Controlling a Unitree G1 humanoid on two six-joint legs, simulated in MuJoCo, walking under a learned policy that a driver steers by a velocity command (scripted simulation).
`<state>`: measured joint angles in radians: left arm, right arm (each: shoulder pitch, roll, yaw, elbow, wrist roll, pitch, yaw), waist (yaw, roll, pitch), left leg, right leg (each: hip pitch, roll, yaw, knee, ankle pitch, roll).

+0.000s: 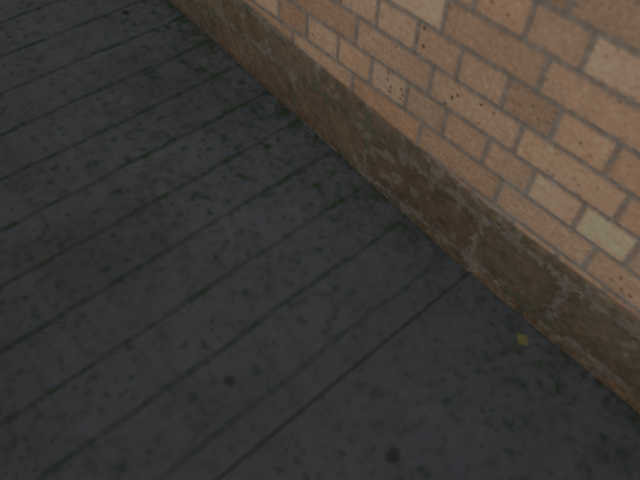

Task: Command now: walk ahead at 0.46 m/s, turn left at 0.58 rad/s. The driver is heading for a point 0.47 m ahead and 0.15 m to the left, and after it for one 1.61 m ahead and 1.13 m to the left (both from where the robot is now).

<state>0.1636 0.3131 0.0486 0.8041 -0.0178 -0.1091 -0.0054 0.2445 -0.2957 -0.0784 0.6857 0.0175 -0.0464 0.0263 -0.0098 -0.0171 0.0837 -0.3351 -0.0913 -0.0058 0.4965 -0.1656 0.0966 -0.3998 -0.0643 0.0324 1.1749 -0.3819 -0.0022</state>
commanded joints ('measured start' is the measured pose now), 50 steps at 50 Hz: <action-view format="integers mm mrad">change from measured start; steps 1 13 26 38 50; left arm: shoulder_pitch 6 -119 -75 -54 -115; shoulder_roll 130 141 132 156 95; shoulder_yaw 36 35 22 42 48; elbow -74 -126 -87 -19 -82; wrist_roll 20 36 41 -1 18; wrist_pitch -11 24 104 121 113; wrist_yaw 2 -6 49 16 30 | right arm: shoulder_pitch -17 22 45 59 -60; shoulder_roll -124 -178 -122 -160 -186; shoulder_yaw -29 -52 -21 -40 -33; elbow -88 -38 -77 -69 -108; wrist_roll -9 -7 -5 -12 -11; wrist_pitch -24 16 90 99 58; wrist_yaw -16 -69 -69 -28 -67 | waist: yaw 30 15 16 -21 5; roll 59 151 -127 -83 160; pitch -113 -122 -161 -162 -162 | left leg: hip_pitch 220 150 -175 209 254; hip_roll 261 193 128 111 277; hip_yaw -373 -384 -51 23 -326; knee -268 -25 562 -59 -134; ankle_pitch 267 286 -267 5 313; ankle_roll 198 48 -184 -32 129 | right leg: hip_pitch -205 9 244 152 -186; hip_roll -52 69 -208 -200 66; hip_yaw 42 82 125 -103 30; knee -84 -690 -938 -747 -256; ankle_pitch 81 367 370 246 48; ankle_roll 33 45 -237 -84 92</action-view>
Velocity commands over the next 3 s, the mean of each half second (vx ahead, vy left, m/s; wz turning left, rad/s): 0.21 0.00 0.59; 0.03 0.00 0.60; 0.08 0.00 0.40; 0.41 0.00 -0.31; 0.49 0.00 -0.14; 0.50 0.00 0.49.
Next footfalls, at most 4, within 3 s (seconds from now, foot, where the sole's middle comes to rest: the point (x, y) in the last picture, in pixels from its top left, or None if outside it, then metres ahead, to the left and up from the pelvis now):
0.30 right None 0.35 -0.12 -0.77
0.76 left None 0.20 0.10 -0.77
1.24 right None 0.34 -0.07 -0.77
1.60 left None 0.18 0.15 -0.77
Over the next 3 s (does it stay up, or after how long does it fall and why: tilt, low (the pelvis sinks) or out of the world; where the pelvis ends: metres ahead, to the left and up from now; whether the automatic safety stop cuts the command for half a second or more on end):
stays up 0.85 0.45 0.04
